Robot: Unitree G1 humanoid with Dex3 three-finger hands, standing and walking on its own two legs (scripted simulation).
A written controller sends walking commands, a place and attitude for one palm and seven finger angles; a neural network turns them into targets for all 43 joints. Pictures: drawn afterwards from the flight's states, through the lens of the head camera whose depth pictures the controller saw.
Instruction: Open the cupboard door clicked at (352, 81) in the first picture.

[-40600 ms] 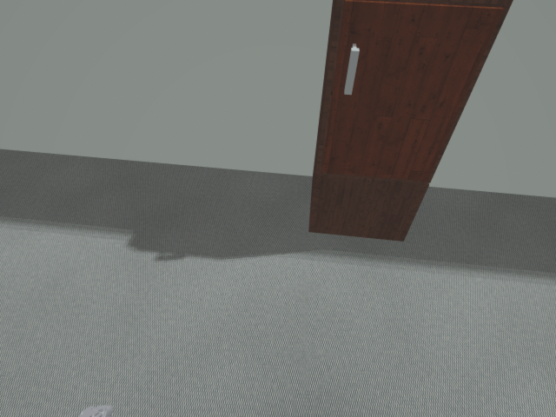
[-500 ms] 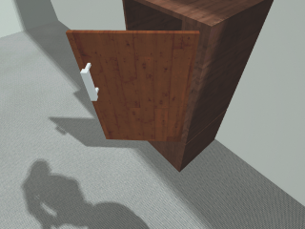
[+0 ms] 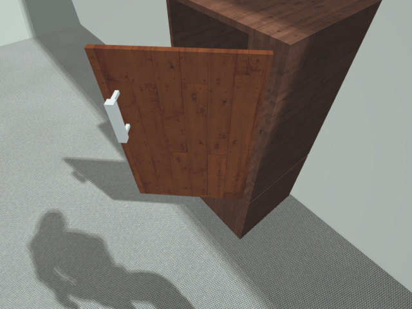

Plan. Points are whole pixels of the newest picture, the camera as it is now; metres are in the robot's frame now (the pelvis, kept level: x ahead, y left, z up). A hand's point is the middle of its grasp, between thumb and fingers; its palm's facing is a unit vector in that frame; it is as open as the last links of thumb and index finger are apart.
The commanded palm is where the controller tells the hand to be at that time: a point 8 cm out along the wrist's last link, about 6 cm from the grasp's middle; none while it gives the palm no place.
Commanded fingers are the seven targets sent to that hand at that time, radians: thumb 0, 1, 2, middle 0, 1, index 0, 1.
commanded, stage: look again from close up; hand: left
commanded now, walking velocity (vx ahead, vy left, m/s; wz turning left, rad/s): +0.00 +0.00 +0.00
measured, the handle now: (119, 117) +0.54 +0.26 +0.05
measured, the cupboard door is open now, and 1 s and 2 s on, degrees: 46 46 46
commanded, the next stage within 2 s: raise the hand with hooked fingers in 0.54 s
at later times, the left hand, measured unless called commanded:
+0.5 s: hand out of the picture +0.01 +0.18 -0.17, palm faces +0.03 -0.98 -0.21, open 7.3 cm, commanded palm none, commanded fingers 0.00 0.90 0.90 -0.20 -0.30 -0.20 -0.30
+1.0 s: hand (121, 282) +0.17 +0.17 -0.01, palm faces -0.07 -1.00 +0.00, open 8.2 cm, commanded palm +0.12 +0.24 -0.04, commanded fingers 0.00 0.46 0.71 -0.23 -0.58 -0.23 -0.58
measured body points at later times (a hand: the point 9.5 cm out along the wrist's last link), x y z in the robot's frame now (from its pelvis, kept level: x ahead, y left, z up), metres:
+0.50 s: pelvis +0.00 +0.00 +0.00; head +0.02 +0.00 +0.45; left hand +0.01 +0.23 -0.16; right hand -0.01 -0.21 -0.16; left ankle -0.06 +0.11 -0.74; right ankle +0.00 -0.09 -0.74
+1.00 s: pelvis -0.04 +0.00 -0.05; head -0.02 +0.01 +0.40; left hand +0.17 +0.22 -0.01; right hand +0.18 -0.26 -0.07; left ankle -0.06 +0.11 -0.74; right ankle +0.00 -0.09 -0.74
